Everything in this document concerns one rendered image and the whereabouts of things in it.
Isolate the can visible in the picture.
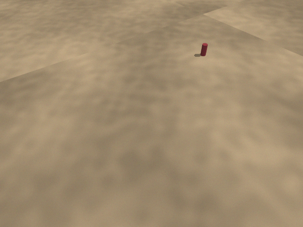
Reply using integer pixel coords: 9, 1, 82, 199
201, 43, 208, 56

